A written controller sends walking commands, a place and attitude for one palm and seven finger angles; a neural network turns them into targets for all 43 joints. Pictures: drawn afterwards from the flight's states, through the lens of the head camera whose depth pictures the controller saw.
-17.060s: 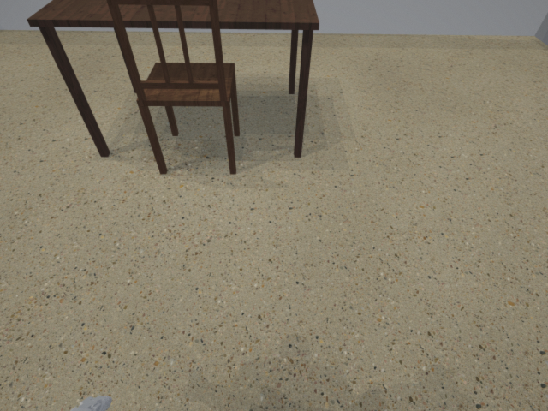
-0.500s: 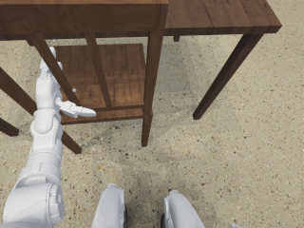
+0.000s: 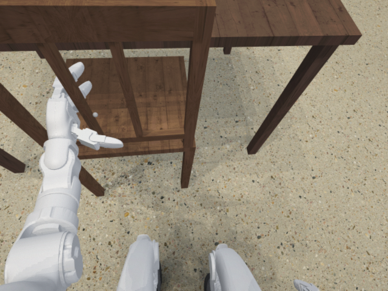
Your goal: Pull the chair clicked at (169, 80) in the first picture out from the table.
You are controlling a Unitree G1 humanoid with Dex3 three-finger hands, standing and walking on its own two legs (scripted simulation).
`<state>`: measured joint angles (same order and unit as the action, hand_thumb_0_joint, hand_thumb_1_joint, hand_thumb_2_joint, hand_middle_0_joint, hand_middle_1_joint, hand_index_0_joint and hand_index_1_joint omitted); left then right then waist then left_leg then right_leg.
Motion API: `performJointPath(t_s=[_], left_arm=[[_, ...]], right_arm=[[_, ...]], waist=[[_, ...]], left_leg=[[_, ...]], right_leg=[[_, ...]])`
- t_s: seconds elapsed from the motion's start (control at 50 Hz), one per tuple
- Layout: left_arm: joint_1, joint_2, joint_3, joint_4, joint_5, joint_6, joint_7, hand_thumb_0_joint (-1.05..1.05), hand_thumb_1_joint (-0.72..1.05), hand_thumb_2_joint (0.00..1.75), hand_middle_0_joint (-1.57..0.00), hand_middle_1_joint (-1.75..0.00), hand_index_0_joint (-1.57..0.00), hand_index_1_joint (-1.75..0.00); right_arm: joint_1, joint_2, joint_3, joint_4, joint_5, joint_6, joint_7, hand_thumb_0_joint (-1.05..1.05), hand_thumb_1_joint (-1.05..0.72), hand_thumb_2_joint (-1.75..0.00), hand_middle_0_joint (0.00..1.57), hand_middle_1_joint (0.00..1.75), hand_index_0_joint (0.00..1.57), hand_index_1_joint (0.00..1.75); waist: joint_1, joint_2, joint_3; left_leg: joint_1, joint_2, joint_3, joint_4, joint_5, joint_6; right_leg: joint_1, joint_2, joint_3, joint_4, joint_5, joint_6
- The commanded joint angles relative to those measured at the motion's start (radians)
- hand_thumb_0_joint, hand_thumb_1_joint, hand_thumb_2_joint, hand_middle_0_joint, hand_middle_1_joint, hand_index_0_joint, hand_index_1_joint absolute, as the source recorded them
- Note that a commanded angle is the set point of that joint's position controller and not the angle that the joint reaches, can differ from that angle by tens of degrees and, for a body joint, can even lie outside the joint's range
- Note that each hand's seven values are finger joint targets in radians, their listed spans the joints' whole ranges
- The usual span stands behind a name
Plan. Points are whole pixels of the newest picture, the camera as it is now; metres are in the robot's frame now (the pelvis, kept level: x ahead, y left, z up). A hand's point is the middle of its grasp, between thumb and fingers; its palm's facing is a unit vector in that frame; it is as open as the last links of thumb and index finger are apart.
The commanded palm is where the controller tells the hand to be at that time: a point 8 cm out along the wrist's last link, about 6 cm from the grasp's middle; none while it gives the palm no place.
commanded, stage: hook a spindle and tug to test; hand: left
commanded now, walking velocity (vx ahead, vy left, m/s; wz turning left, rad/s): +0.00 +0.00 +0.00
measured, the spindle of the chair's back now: (79, 101) +0.49 +0.22 +0.04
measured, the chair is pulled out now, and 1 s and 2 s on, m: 0.00 0.02 0.11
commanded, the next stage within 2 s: step backward, pulling the chair out in 1.20 s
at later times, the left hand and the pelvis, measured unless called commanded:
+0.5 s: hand (92, 113) +0.46 +0.20 +0.03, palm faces +0.11 -0.99 -0.04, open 7.1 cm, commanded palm +0.43 +0.23 +0.03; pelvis +0.01 +0.00 +0.00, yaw +0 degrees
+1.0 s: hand (94, 123) +0.44 +0.19 +0.04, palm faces +0.09 -1.00 -0.02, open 5.1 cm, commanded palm +0.40 +0.23 +0.03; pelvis +0.02 +0.01 +0.01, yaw +0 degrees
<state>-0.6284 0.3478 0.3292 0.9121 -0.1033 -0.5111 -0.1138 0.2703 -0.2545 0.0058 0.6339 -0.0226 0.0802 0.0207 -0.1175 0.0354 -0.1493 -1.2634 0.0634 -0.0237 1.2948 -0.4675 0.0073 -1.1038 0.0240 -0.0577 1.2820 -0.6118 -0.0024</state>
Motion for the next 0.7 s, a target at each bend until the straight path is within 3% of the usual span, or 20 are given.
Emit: performJointPath(t_s=[0.0,0.02,0.06,0.18,0.22,0.26,0.32,0.38,0.4,0.46,0.48,0.52,0.54,0.62,0.68], left_arm=[[-0.334,0.162,-0.006,-0.225,-0.009,-0.070,-0.006,0.00,-0.44,0.32,-0.34,-0.96,-0.34,-0.96],[-0.346,0.147,-0.022,-0.228,-0.012,-0.071,-0.008,0.00,-0.39,0.35,-0.36,-1.01,-0.36,-1.01],[-0.348,0.174,-0.002,-0.196,-0.010,-0.067,-0.007,0.00,-0.28,0.40,-0.39,-1.12,-0.39,-1.12],[-0.359,0.157,-0.019,-0.205,-0.005,-0.070,-0.013,0.00,0.06,0.54,-0.50,-1.45,-0.50,-1.45],[-0.365,0.133,-0.040,-0.208,-0.008,-0.068,-0.015,0.00,0.17,0.59,-0.50,-1.45,-0.50,-1.45],[-0.361,0.155,-0.022,-0.206,-0.009,-0.065,-0.015,0.00,0.28,0.64,-0.50,-1.45,-0.50,-1.45],[-0.343,0.132,-0.040,-0.240,-0.012,-0.068,-0.015,0.00,0.45,0.71,-0.50,-1.45,-0.50,-1.45],[-0.318,0.134,-0.037,-0.224,-0.012,-0.060,-0.013,0.00,0.62,0.78,-0.50,-1.45,-0.50,-1.45],[-0.315,0.141,-0.025,-0.241,-0.013,-0.063,-0.011,0.00,0.68,0.80,-0.50,-1.45,-0.50,-1.45],[-0.312,0.135,-0.033,-0.244,-0.015,-0.067,-0.013,0.00,0.84,0.88,-0.50,-1.45,-0.50,-1.45],[-0.299,0.149,-0.017,-0.245,-0.017,-0.066,-0.013,0.00,0.90,0.90,-0.50,-1.45,-0.50,-1.45],[-0.284,0.143,-0.020,-0.271,-0.025,-0.070,-0.017,0.00,0.90,0.90,-0.50,-1.45,-0.50,-1.45],[-0.235,0.150,-0.005,-0.256,-0.025,-0.065,-0.019,0.00,0.90,0.90,-0.50,-1.45,-0.50,-1.45],[-0.181,0.105,-0.038,-0.292,-0.036,-0.059,-0.020,0.00,0.90,0.90,-0.50,-1.45,-0.50,-1.45],[-0.154,0.119,-0.026,-0.340,-0.037,-0.055,-0.013,0.00,0.90,0.90,-0.50,-1.45,-0.50,-1.45]], right_arm=[[0.115,-0.162,-0.068,-0.068,0.001,-0.021,-0.007,0.00,-0.90,-0.90,0.20,0.30,0.20,0.30],[0.118,-0.164,-0.068,-0.067,0.002,-0.023,-0.008,0.00,-0.90,-0.90,0.20,0.30,0.20,0.30],[0.120,-0.170,-0.068,-0.059,0.001,-0.021,-0.010,0.00,-0.90,-0.90,0.20,0.30,0.20,0.30],[0.127,-0.166,-0.070,-0.055,0.000,-0.020,-0.009,0.00,-0.90,-0.90,0.20,0.30,0.20,0.30],[0.128,-0.166,-0.071,-0.055,0.001,-0.020,-0.008,0.00,-0.90,-0.90,0.20,0.30,0.20,0.30],[0.126,-0.169,-0.072,-0.051,0.001,-0.018,-0.008,0.00,-0.90,-0.90,0.20,0.30,0.20,0.30],[0.128,-0.165,-0.075,-0.058,0.002,-0.019,-0.005,0.00,-0.90,-0.90,0.20,0.30,0.20,0.30],[0.122,-0.164,-0.073,-0.057,0.003,-0.016,-0.002,0.00,-0.90,-0.90,0.20,0.30,0.20,0.30],[0.124,-0.165,-0.073,-0.060,0.002,-0.016,-0.003,0.00,-0.90,-0.90,0.20,0.30,0.20,0.30],[0.119,-0.162,-0.072,-0.060,0.002,-0.017,-0.002,0.00,-0.90,-0.90,0.20,0.30,0.20,0.30],[0.123,-0.164,-0.073,-0.060,0.002,-0.016,-0.003,0.00,-0.90,-0.90,0.20,0.30,0.20,0.30],[0.123,-0.163,-0.073,-0.068,0.002,-0.020,-0.001,0.00,-0.90,-0.90,0.20,0.30,0.20,0.30],[0.118,-0.163,-0.073,-0.072,0.004,-0.019,0.001,0.00,-0.90,-0.90,0.20,0.30,0.20,0.30],[0.112,-0.158,-0.074,-0.085,0.008,-0.021,0.005,0.00,-0.90,-0.90,0.20,0.30,0.20,0.30],[0.108,-0.159,-0.076,-0.090,0.007,-0.022,0.006,0.00,-0.90,-0.90,0.20,0.30,0.20,0.30]], waist=[[-0.018,0.085,-0.478],[-0.026,0.086,-0.472],[-0.025,0.074,-0.453],[-0.022,0.096,-0.485],[-0.034,0.089,-0.481],[-0.025,0.095,-0.477],[-0.024,0.109,-0.502],[-0.018,0.100,-0.474],[-0.018,0.077,-0.492],[-0.017,0.103,-0.486],[-0.014,0.080,-0.484],[-0.010,0.091,-0.501],[0.005,0.097,-0.497],[0.002,0.080,-0.475],[0.013,0.089,-0.498]], left_leg=[[0.539,-0.028,-0.033,-0.119,0.276,0.017],[0.550,-0.026,-0.039,-0.122,0.278,0.016],[0.526,-0.026,-0.039,-0.120,0.253,0.016],[0.560,-0.028,-0.040,-0.117,0.295,0.016],[0.572,-0.025,-0.046,-0.120,0.296,0.017],[0.566,-0.025,-0.044,-0.119,0.291,0.016],[0.603,-0.024,-0.048,-0.123,0.333,0.015],[0.580,-0.028,-0.044,-0.127,0.316,0.014],[0.577,-0.028,-0.042,-0.126,0.320,0.017],[0.583,-0.028,-0.040,-0.127,0.324,0.015],[0.580,-0.026,-0.042,-0.127,0.327,0.015],[0.593,-0.027,-0.041,-0.130,0.351,0.015],[0.593,-0.028,-0.039,-0.135,0.352,0.011],[0.599,-0.026,-0.041,-0.147,0.360,0.011],[0.610,-0.026,-0.036,-0.149,0.375,0.009]], right_leg=[[0.057,0.019,0.017,-0.199,0.314,-0.023],[0.045,0.020,0.013,-0.195,0.309,-0.026],[0.035,0.019,0.014,-0.199,0.289,-0.024],[0.041,0.019,0.013,-0.195,0.319,-0.027],[0.027,0.020,0.009,-0.194,0.313,-0.028],[0.028,0.019,0.010,-0.197,0.312,-0.027],[0.034,0.020,0.006,-0.192,0.340,-0.030],[0.042,0.021,0.006,-0.200,0.332,-0.030],[0.060,0.022,0.007,-0.201,0.343,-0.027],[0.051,0.021,0.009,-0.200,0.345,-0.027],[0.060,0.022,0.008,-0.200,0.349,-0.028],[0.076,0.023,0.009,-0.196,0.371,-0.029],[0.079,0.023,0.008,-0.197,0.368,-0.031],[0.081,0.025,0.000,-0.200,0.372,-0.030],[0.100,0.023,0.004,-0.201,0.392,-0.028]])
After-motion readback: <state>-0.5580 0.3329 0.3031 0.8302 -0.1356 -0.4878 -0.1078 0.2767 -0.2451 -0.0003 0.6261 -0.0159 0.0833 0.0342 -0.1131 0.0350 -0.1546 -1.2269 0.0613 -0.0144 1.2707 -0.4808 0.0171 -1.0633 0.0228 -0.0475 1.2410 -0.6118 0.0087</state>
